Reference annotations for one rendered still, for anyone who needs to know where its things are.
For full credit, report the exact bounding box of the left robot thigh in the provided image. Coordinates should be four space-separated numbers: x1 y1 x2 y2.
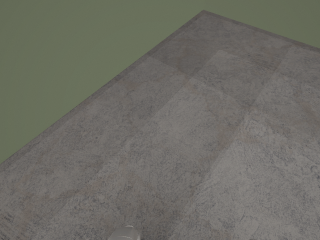
108 226 141 240

